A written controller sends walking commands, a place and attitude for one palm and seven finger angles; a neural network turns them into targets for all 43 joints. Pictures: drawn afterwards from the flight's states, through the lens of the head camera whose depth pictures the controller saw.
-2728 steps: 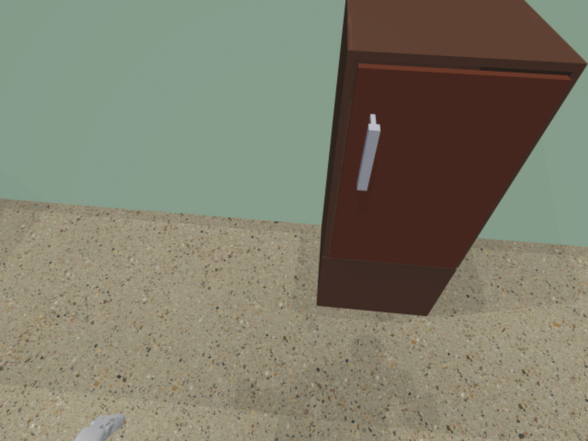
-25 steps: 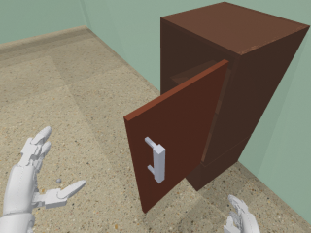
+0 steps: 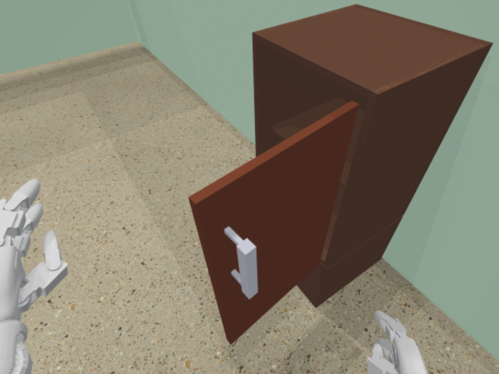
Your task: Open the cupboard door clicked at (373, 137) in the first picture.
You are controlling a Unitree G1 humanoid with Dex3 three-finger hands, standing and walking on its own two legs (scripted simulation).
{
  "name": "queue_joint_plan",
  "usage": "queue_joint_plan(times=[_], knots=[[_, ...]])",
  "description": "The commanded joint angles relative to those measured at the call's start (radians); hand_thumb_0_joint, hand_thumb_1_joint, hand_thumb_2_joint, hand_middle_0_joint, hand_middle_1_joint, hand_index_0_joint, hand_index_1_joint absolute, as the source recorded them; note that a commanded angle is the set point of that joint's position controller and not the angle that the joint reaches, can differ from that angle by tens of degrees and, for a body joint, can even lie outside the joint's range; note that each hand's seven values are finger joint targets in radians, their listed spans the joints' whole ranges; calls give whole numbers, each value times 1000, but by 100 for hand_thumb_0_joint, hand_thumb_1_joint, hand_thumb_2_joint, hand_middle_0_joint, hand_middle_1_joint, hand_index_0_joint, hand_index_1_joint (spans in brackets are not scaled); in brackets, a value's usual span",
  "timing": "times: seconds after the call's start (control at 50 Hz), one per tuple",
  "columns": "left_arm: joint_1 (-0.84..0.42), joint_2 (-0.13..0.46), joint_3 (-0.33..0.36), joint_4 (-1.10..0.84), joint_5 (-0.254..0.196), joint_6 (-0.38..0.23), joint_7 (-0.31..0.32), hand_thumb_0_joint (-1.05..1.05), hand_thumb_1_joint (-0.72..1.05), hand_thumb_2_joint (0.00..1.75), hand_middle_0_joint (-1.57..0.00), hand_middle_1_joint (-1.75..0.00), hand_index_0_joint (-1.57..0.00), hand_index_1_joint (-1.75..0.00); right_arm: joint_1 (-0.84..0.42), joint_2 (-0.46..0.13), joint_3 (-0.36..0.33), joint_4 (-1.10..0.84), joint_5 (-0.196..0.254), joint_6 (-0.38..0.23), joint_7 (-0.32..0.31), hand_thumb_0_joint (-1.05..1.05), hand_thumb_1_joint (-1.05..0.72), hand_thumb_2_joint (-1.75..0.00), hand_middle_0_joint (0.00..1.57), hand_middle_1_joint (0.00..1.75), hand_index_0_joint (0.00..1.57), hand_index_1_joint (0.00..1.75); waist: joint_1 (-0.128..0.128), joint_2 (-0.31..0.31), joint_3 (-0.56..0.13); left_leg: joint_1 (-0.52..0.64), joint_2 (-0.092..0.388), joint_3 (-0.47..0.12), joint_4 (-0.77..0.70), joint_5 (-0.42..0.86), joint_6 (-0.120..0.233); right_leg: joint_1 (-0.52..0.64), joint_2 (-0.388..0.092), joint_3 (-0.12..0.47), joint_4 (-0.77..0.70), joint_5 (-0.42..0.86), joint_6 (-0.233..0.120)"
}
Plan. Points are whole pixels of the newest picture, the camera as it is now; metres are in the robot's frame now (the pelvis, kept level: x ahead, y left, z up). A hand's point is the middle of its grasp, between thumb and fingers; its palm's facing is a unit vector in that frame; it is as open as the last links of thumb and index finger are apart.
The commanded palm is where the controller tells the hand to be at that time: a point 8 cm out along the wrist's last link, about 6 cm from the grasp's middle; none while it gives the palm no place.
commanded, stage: draw the hand back to the body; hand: left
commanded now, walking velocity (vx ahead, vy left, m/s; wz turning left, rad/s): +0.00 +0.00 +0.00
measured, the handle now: (240, 263) +0.30 +0.06 +0.00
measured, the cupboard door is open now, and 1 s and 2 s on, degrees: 97 97 97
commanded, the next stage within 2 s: step back with the hand held close in 0.18 s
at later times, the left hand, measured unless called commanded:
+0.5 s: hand (62, 269) +0.19 +0.26 +0.16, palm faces +0.41 -0.78 -0.47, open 7.4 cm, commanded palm +0.12 +0.29 +0.17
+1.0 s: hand out of the picture +0.09 +0.29 +0.15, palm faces +0.44 -0.77 -0.46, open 7.4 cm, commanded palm +0.02 +0.32 +0.17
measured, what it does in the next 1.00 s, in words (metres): shifts its weight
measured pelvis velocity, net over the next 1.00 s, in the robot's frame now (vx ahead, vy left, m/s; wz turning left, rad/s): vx -0.11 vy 0.02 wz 0.03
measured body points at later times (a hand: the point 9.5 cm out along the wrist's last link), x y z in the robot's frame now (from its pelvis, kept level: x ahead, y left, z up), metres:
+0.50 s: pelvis -0.02 -0.01 +0.00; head -0.01 -0.03 +0.45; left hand +0.16 +0.29 +0.18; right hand +0.17 -0.24 -0.09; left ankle -0.01 +0.11 -0.74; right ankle -0.02 -0.12 -0.74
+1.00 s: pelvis -0.11 +0.02 -0.01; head -0.09 +0.03 +0.43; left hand +0.06 +0.32 +0.17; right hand +0.07 -0.22 -0.09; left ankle -0.01 +0.11 -0.74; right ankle -0.02 -0.12 -0.74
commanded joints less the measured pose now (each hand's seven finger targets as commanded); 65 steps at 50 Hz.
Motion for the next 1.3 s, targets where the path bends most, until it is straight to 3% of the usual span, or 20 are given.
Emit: queue_joint_plan(times=[0.0, 0.08, 0.26, 0.28, 0.3, 0.34, 0.4, 0.42, 0.58, 0.72, 0.8, 0.9, 1.0, 1.08, 1.16, 1.2, 1.22, 1.24, 1.26, 1.28], knots=[[-56, 209, 134, -228, 4, -65, 17, 0, 90, 90, -20, -30, -20, -30, -130, -90, -45, -160, -2, -51, -12, 0, -90, -90, 20, 30, 20, 30, 1, -45, -125, 41, 7, 9, -56, 280, 15, 28, 12, -8, -52, 275, -17], [-73, 214, 134, -242, 5, -66, 21, 0, 90, 90, -20, -30, -20, -30, -134, -84, -38, -150, -1, -58, -15, 0, -90, -90, 20, 30, 20, 30, -3, 24, -95, 43, 2, 10, -59, 262, 10, 13, 11, -6, -67, 256, -20], [-61, 189, 117, -176, 0, -68, 14, 0, 90, 90, -20, -30, -20, -30, -138, -88, -46, -140, -1, -58, -14, 0, -90, -90, 20, 30, 20, 30, -5, -55, -61, 46, 6, 11, -74, 232, 17, 2, 16, -3, -90, 228, -13], [-134, 215, 128, -240, 1, -76, 15, 0, 90, 90, -20, -30, -20, -30, -148, -89, -46, -143, 0, -61, -14, 0, -90, -90, 20, 30, 20, 30, -5, -19, -84, 60, 3, 13, -71, 233, 18, 6, 13, 3, -91, 234, -13], [-198, 331, 246, -262, 10, -111, 19, 0, 90, 90, -20, -30, -20, -30, -126, -111, -47, -170, 6, -38, -11, 0, -90, -90, 20, 30, 20, 30, -50, -57, -7, -21, 21, -8, -22, 194, 31, -94, -35, 77, -141, 293, -13], [-67, 266, 197, -158, 11, -113, 8, 0, 90, 90, -20, -30, -20, -30, -134, -98, -53, -154, 2, -10, -12, 0, -90, -90, 20, 30, 20, 30, -55, -103, -30, -16, 18, -12, 9, 205, 25, -95, -71, 74, -133, 370, -20], [25, 215, 149, -173, 9, -109, 1, 0, 90, 90, -20, -30, -20, -30, -126, -108, -61, -176, 1, 20, -5, 0, -90, -90, 20, 30, 20, 30, -62, -65, -93, -17, 28, 0, 15, 270, 18, -82, -73, 55, -97, 400, -11], [49, 215, 151, -189, 9, -111, 3, 0, 90, 90, -20, -30, -20, -30, -131, -112, -63, -181, 1, 28, -7, 0, -90, -90, 20, 30, 20, 30, -60, -22, -115, -19, 33, -5, 3, 322, 18, -60, -67, 38, -76, 420, -10], [110, 296, 232, -330, 2, -121, 29, 0, 90, 90, -20, -30, -20, -30, -128, -106, -79, -235, 13, 68, -19, 0, -90, -90, 20, 30, 20, 30, -58, -52, -222, -58, 60, -23, 2, 421, 11, -22, -39, 30, 20, 460, 2], [120, 274, 229, -307, 12, -142, 45, 0, 90, 90, -20, -30, -20, -30, -114, -121, -82, -233, 10, 51, -20, 0, -90, -90, 20, 30, 20, 30, -60, 44, -133, -280, 95, -74, -90, 105, 38, -11, -11, 39, 62, 192, 7], [96, 252, 216, -286, 30, -164, 48, 0, 90, 90, -20, -30, -20, -30, -96, -132, -82, -233, 10, 29, -14, 0, -90, -90, 20, 30, 20, 30, -72, 22, -59, -458, 104, -101, -124, -249, 61, -9, -8, 70, 63, 8, 5], [42, 259, 218, -330, 51, -192, 56, 0, 90, 90, -20, -30, -20, -30, -81, -134, -82, -227, 3, -2, -13, 0, -90, -90, 20, 30, 20, 30, -77, 8, -57, -496, 98, -119, -87, -374, 67, -68, -8, 94, 41, -171, -1], [34, 282, 234, -392, 42, -208, 66, 0, 90, 90, -20, -30, -20, -30, -68, -120, -75, -208, -2, -28, -15, 0, -90, -90, 20, 30, 20, 30, -82, 21, -103, -376, 74, -118, -53, -274, 45, -152, -3, 95, 39, -91, -10], [61, 270, 265, -367, 55, -221, 66, 0, 90, 90, -20, -30, -20, -30, -75, -133, -80, -201, -8, -49, -17, 0, -90, -90, 20, 30, 20, 30, -70, 146, -119, -603, 173, -213, -206, -462, 91, 61, 73, 51, 257, -27, 14], [64, 264, 270, -325, 54, -224, 53, 0, 90, 90, -20, -30, -20, -30, -89, -126, -90, -198, -3, -59, -5, 0, -90, -90, 20, 30, 20, 30, -64, 107, -108, -647, 220, -205, -175, -437, 110, 80, 92, 66, 338, 22, 5], [70, 269, 273, -301, 51, -227, 41, 0, 90, 90, -20, -30, -20, -30, -97, -121, -97, -199, -4, -58, 2, 0, -90, -90, 20, 30, 20, 30, -67, 41, -43, -630, 157, -125, -66, -461, 77, -51, 54, 169, 199, -136, -35], [81, 301, 297, -289, 54, -234, 39, 0, 90, 90, -20, -30, -20, -30, -100, -120, -103, -198, -12, -57, 3, 0, -90, -90, 20, 30, 20, 30, -71, -23, -3, -542, 106, -72, 51, -410, 48, -200, -3, 285, 38, -227, -68], [88, 276, 246, -287, 35, -233, 42, 0, 90, 90, -20, -30, -20, -30, -80, -78, -88, -179, -7, -51, 16, 0, -90, -90, 20, 30, 20, 30, -79, -151, -3, -319, 18, 2, 278, -194, -22, -445, -155, 440, -148, -225, -141], [49, 280, 218, -308, 35, -221, 49, 0, 90, 90, -20, -30, -20, -30, -70, -77, -95, -147, 1, -43, 29, 0, -90, -90, 20, 30, 20, 30, -69, -296, -84, -201, -16, 11, 519, -145, -45, -521, -277, 527, -221, -182, -189], [24, 279, 206, -314, 38, -208, 54, 0, 90, 90, -20, -30, -20, -30, -92, -77, -97, -141, -8, -31, 33, 0, -90, -90, 20, 30, 20, 30, -61, -312, -105, -234, -6, -27, 646, -173, -40, -471, -287, 479, -197, -43, -200]])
